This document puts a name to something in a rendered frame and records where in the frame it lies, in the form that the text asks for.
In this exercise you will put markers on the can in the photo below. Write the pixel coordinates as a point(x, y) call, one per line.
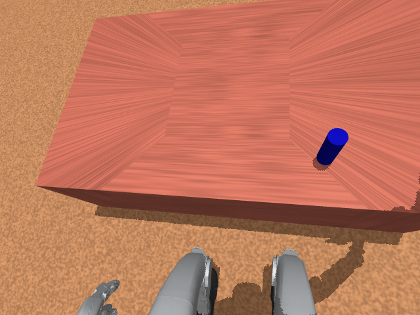
point(333, 143)

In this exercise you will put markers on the left robot foot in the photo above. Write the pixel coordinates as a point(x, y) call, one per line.
point(213, 291)

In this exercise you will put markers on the left robot hand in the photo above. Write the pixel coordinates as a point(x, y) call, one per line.
point(94, 305)

